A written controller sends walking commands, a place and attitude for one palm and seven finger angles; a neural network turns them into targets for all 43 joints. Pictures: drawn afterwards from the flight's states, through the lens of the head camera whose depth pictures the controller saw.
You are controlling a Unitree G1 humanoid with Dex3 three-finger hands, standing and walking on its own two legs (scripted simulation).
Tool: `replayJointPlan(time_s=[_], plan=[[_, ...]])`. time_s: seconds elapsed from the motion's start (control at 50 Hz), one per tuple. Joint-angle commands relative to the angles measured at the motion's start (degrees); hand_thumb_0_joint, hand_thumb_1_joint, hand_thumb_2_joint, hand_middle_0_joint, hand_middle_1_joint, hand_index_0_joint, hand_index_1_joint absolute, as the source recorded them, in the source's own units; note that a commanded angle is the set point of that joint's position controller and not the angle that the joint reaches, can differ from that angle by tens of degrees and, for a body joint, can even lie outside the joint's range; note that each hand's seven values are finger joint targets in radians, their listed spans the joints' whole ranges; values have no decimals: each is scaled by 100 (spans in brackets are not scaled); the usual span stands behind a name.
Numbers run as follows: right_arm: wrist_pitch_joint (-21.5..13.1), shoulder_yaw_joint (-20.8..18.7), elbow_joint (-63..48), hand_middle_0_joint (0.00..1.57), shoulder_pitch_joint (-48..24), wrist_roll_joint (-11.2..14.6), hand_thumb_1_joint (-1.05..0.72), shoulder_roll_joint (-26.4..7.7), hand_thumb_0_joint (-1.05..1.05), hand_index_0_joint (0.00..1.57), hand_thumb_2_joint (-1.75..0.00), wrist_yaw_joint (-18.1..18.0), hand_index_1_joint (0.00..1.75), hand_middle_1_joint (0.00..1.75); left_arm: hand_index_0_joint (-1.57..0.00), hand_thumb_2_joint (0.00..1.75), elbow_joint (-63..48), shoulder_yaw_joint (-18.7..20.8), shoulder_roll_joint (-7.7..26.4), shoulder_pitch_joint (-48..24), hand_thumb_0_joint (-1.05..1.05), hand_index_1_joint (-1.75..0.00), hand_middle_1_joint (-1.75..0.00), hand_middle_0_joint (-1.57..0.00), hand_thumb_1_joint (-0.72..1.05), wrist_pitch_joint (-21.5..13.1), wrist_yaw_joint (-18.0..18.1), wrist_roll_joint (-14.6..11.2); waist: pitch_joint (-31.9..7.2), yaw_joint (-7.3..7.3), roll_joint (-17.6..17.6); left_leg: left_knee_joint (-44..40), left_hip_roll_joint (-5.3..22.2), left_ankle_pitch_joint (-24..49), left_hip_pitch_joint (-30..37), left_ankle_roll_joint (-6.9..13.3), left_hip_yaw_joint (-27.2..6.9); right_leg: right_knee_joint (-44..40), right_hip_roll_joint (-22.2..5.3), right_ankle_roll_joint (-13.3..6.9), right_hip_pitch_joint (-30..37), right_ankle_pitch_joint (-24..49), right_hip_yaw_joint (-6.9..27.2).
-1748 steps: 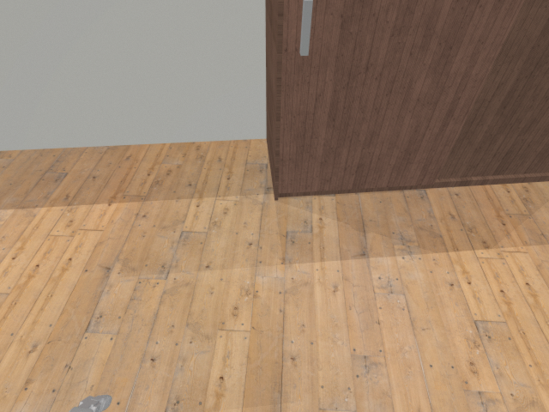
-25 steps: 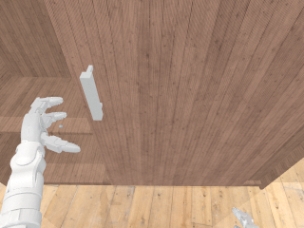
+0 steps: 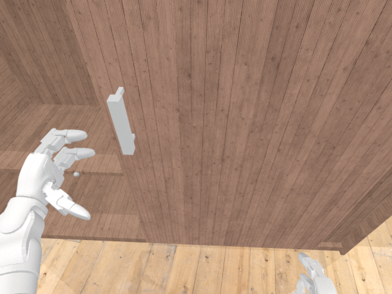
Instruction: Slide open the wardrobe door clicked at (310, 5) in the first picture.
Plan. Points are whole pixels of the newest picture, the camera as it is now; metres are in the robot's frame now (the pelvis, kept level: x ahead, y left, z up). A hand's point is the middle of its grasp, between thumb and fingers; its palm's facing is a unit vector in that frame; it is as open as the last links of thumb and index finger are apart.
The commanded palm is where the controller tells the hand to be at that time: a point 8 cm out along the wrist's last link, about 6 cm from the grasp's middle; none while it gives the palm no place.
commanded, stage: draw the hand back to the body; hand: left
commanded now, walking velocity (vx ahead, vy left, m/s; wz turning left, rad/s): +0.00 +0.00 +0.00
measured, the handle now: (124, 121) +0.48 +0.22 +0.10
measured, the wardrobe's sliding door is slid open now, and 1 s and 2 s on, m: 0.66 0.66 0.66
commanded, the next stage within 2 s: step back with the hand held close in 1.42 s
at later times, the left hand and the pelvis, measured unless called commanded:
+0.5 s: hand (39, 200) +0.22 +0.28 +0.14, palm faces +0.33 -0.92 -0.22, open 13.9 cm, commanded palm +0.17 +0.31 +0.15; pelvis -0.02 +0.01 +0.01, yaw +0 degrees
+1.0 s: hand (14, 197) +0.20 +0.28 +0.18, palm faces +0.45 -0.82 -0.36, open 9.2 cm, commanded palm +0.15 +0.32 +0.19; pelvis +0.01 +0.03 +0.02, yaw -1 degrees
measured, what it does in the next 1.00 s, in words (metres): stands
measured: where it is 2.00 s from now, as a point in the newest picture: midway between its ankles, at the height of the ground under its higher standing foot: outside the picture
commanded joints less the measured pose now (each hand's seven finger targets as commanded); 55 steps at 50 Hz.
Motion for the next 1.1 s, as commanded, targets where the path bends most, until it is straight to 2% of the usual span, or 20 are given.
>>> replayJointPlan(time_s=[0.0, 0.02, 0.06, 0.12, 0.14, 0.22, 0.3, 0.32, 0.34, 0.36, 0.38, 0.4, 0.48, 0.54, 0.64, 0.7, 0.74, 0.92, 0.98, 1.08], plan=[[-388, -353, -1078, 20, -510, 92, -90, -781, 0, 20, -90, -40, 30, 30, -25, 20, -748, 863, 1451, -562, 0, -115, -115, -25, -55, 119, -509, -464, -726, 217, -24, -488, -217, 924, 75, 175, -159, -610, -138, 132, 368, 1442, 590], [-391, -374, -1125, 20, -490, 102, -90, -801, 0, 20, -90, -12, 30, 30, -25, 20, -609, 1086, 1532, -220, 0, -115, -115, -25, -55, 308, -478, -535, -685, 298, -314, -470, -202, 892, -14, 170, -167, -639, -161, 163, 404, 1327, 619], [-414, -399, -1253, 20, -546, 129, -90, -803, 0, 20, -90, 23, 30, 30, -25, 20, -1128, 1101, 1453, -214, 0, -115, -115, -25, -55, 482, -423, -629, -739, 292, -366, -462, -208, 881, 29, 172, -156, -682, -220, 220, 395, 1256, 677], [-540, -412, -1362, 20, -551, 104, -90, -758, 0, 20, -90, 51, 30, 30, -25, 20, -2155, 822, 1225, -357, 0, -115, -115, -25, -55, 372, -247, -580, -864, 207, 40, -436, -191, 937, 343, 206, -139, -685, -150, 216, 278, 1188, 680], [-584, -443, -1335, 20, -494, 97, -90, -756, 0, 20, -90, 41, 30, 30, -25, 20, -2498, 895, 1372, -448, 0, -115, -115, -25, -55, 266, -154, -531, -966, 173, 80, -451, -188, 955, 445, 227, -170, -694, -126, 215, 274, 1175, 662], [-744, -407, -1159, 20, -489, 101, -90, -781, 0, 20, -90, -64, 30, 30, -25, 20, -2828, 653, 1249, -638, 0, -115, -115, -25, -55, 50, 19, -431, -511, 11, 145, -551, -174, 432, 495, 243, -229, -910, -30, 182, -58, 306, 620], [-884, -374, -1043, 20, -587, 126, -90, -744, 0, 20, -90, -144, 30, 30, -25, 27, -2857, 741, 1298, -362, 0, -107, -107, -25, -41, 194, 29, -389, -454, 109, 441, -760, -179, 205, 604, 220, -320, -1033, -57, 124, 44, -9, 544], [-903, -372, -1038, 20, -613, 120, -90, -766, 0, 20, -90, -142, 30, 30, -24, 29, -2793, 850, 1404, -182, 0, -104, -104, -24, -37, 299, 44, -381, -453, 160, 313, -754, -158, 211, 578, 223, -332, -1066, -67, 128, 106, -27, 586], [-776, -390, -899, 20, -862, -119, -90, -652, 0, 20, -90, -92, 30, 30, -24, 31, -3292, 852, 1789, -507, 0, -102, -102, -24, -33, 135, 1155, 493, 160, 269, 179, -893, -232, 41, 306, 199, -281, -1586, -213, 124, -57, -401, 803], [-745, -380, -881, 20, -921, -139, -90, -578, 0, 20, -90, -74, 30, 30, -24, 32, -2999, 503, 1060, 140, 0, -100, -100, -24, -30, 178, 1627, 561, 399, 166, 26, -955, -214, -190, 341, 156, -240, -1741, -292, 137, -126, -805, 759], [-720, -362, -905, 20, -944, -126, -90, -585, 0, 20, -90, -51, 30, 30, -24, 34, -2931, 313, 756, 497, 0, -98, -98, -24, -26, 233, 1848, 620, 527, 169, -175, -1030, -193, -373, 374, 147, -272, -1723, -293, 147, -169, -934, 670], [-650, -373, -870, 20, -940, -131, -90, -567, 0, 20, -90, -31, 30, 30, -24, 36, -3163, 242, 699, 752, 0, -96, -96, -24, -22, 236, 2033, 757, 386, 201, 63, -1124, -174, -452, 518, 158, -266, -1667, -271, 130, -47, -875, 615], [-517, -372, -862, 20, -932, -194, -90, -530, 0, 20, -90, 35, 30, 30, -23, 43, -4176, 246, 820, 1219, 0, -87, -87, -23, -8, 88, 2555, 1092, -344, 265, 429, -1513, -92, -37, 1031, 166, -316, -1410, -190, 80, 641, 85, 427], [-484, -373, -845, 20, -967, -245, -90, -534, 0, 20, -90, 48, 30, 30, -23, 48, -4762, 228, 887, 1229, 0, -81, -81, -23, 3, 68, 2789, 1265, -431, 247, 410, -1677, -58, 277, 1217, 165, -342, -1421, -148, 73, 883, 480, 386], [-314, -377, -736, 20, -1018, -259, -90, -490, 0, 20, -90, 25, 30, 30, -22, 57, -4654, 256, 793, 1391, 0, -70, -70, -22, 21, 157, 2936, 1392, 154, 217, 137, -1831, -49, 459, 1246, 154, -295, -1606, -113, 77, 888, 561, 337], [-228, -372, -724, 20, -1010, -271, -90, -469, 0, 20, -90, 68, 30, 30, -22, 62, -4748, 169, 649, 1521, 0, -64, -64, -22, 32, 167, 2936, 1445, 149, 239, 411, -1905, -48, 725, 1415, 95, -331, -1573, -102, 49, 1000, 770, 302], [-189, -377, -729, 20, -1023, -280, -90, -465, 0, 20, -90, 100, 30, 30, -22, 65, -4691, 177, 586, 1806, 0, -60, -60, -22, 39, 195, 2921, 1434, 226, 273, 235, -1933, -19, 921, 1400, 86, -326, -1589, -97, 51, 1113, 867, 285], [-44, -454, -828, 20, -1061, -324, -90, -441, 0, 20, -90, 221, 30, 30, -21, 81, -5390, 653, 901, 2444, 0, -41, -41, -21, 72, 168, 2911, 1426, -40, 372, 243, -1783, -18, 1823, 1587, 28, -215, -1621, -72, 63, 1433, 1529, 290], [-4, -450, -852, 20, -1057, -320, -90, -385, 0, 20, -90, 226, 30, 30, -20, 87, -5541, 693, 869, 2475, 0, -34, -34, -20, 83, 146, 2913, 1410, 40, 360, 437, -1767, -28, 1835, 1579, 16, -174, -1619, -93, 67, 1403, 1555, 297], [80, -479, -839, 20, -1044, -304, -90, -400, 0, 20, -90, 233, 30, 30, -20, 90, -5315, 584, 678, 2602, 0, -30, -30, -20, 90, 179, 2881, 1383, 270, 312, 139, -1808, -23, 1623, 1515, 52, -124, -1687, -85, 90, 1282, 1449, 280]])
